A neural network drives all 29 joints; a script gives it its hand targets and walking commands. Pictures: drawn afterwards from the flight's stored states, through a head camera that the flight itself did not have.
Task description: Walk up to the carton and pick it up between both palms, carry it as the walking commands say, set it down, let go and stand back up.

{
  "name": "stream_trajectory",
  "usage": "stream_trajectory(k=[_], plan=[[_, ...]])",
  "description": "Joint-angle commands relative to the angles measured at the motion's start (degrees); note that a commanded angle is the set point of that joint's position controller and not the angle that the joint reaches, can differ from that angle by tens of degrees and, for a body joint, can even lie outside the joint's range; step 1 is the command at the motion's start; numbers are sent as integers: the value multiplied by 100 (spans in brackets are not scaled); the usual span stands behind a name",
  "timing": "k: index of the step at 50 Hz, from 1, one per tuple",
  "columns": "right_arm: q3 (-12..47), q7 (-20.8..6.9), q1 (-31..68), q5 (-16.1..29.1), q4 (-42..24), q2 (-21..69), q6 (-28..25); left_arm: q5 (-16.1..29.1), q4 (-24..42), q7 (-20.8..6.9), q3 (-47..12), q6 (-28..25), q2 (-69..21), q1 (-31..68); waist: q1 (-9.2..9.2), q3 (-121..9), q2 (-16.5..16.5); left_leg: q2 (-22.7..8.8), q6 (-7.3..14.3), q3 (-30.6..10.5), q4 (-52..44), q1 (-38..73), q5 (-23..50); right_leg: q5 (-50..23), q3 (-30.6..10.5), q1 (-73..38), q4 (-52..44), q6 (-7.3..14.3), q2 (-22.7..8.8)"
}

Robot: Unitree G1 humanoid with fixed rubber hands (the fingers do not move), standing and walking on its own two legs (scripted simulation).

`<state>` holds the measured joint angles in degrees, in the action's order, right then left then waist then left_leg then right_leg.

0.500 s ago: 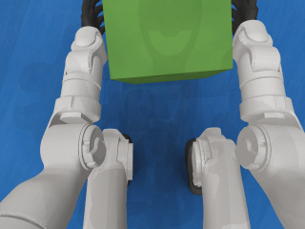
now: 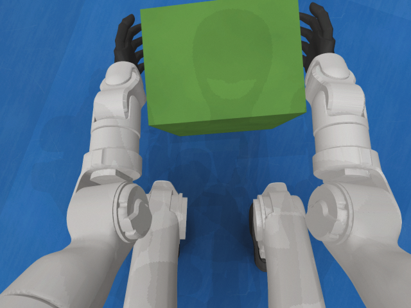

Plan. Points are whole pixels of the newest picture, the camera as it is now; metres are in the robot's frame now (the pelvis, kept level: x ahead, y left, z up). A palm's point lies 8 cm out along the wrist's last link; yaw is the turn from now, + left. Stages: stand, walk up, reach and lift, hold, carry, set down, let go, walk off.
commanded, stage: reach and lift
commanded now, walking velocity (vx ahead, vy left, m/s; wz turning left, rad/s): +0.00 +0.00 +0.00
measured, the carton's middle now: (222, 83) +0.50 +0.00 -0.14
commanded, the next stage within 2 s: none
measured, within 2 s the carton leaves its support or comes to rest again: neither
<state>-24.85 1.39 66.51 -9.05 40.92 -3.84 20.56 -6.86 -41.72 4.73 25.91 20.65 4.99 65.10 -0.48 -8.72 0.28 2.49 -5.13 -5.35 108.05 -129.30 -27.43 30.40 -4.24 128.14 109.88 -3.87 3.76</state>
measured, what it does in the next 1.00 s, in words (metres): rises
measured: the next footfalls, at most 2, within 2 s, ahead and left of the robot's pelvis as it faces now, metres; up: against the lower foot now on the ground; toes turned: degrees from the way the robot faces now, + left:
none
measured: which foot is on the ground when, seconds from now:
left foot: down 0.00-1.00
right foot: down 0.00-1.00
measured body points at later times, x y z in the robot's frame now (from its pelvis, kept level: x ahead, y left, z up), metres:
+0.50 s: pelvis +0.01 +0.00 +0.06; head +0.27 +0.00 +0.42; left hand +0.51 +0.17 -0.02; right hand +0.52 -0.15 -0.01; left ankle +0.12 +0.15 -0.40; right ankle +0.10 -0.13 -0.40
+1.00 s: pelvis +0.03 +0.00 +0.12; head +0.25 +0.01 +0.51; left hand +0.49 +0.17 +0.06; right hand +0.50 -0.15 +0.07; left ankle +0.12 +0.15 -0.40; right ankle +0.10 -0.13 -0.40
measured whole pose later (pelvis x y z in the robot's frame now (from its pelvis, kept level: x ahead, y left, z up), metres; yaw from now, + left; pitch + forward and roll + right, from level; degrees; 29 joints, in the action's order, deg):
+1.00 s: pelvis +0.03 +0.00 +0.12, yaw -1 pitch +44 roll -1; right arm -25.4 -0.5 51.0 -13.0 36.8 2.4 22.4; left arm -11.3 -35.7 2.0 26.8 23.3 -0.8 48.6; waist -0.4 -16.9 0.6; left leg 1.7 -3.9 -5.5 87.0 -104.4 -26.4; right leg 28.7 -4.0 103.1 88.0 -2.9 2.9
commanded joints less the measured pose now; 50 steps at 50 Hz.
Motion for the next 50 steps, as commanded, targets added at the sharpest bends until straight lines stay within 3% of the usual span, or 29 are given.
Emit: stream_trajectory(k=[1,3,8,10,15,19,26,32,35,43,45,50], plan=[[2525,-1432,2929,523,330,5855,122,577,59,-1644,-2647,23,-5983,3478,115,-5894,-66,714,233,1312,-1090,3813,842,-946,1084,-3346,-1383,173,558],[2538,-1444,3031,571,185,5871,65,618,126,-1667,-2688,0,-6085,3513,97,-6032,-135,731,232,1296,-1149,3953,998,-1095,1075,-3443,-1430,196,561],[2789,-1410,3043,656,-181,5997,52,879,715,-1664,-3085,-41,-6205,3745,-65,-6775,42,754,208,1233,-1221,4465,1391,-1491,1103,-3994,-1551,192,608],[2818,-1386,2999,661,-189,6000,93,907,724,-1669,-3191,19,-6251,3731,-80,-6781,-74,746,185,1254,-1313,4565,1280,-1403,1097,-4081,-1627,203,624],[2722,-1444,2722,552,134,6039,246,636,301,-1707,-2983,197,-6251,3292,89,-6160,-202,742,177,1279,-1675,4537,807,-941,1078,-3946,-1905,210,611],[2603,-1513,2533,495,222,6166,283,500,193,-1741,-2778,214,-6348,3050,118,-6063,-165,752,208,1240,-1803,4639,950,-1043,1044,-4027,-2056,205,618],[2821,-1504,2448,591,-94,6324,180,705,553,-1781,-3083,118,-6527,2999,32,-6438,-36,765,210,1157,-1971,5047,1429,-1529,1008,-4561,-2263,186,647],[2778,-1474,2114,479,53,6334,249,649,506,-1804,-3108,188,-6493,2790,-3,-6139,-81,748,193,1147,-2265,5187,1122,-1257,973,-4717,-2573,198,655],[2733,-1495,1974,431,143,6386,289,507,293,-1826,-2953,235,-6532,2479,108,-5869,-107,747,213,1143,-2449,5235,1022,-1148,934,-4793,-2744,192,637],[2865,-1529,1813,509,-42,6531,210,542,498,-1854,-3090,173,-6666,2328,127,-5924,-162,746,243,1037,-2741,5769,1268,-1359,855,-5168,-3035,201,644],[2836,-1518,1656,451,9,6548,215,582,583,-1859,-3146,159,-6688,2341,10,-5856,-95,745,237,1011,-2821,5815,1264,-1371,867,-5283,-3139,202,657],[2844,-1519,1350,385,20,6543,223,542,551,-1872,-3196,189,-6745,2065,-24,-5647,-150,733,228,963,-3106,6062,1231,-1365,850,-5503,-3380,207,653]])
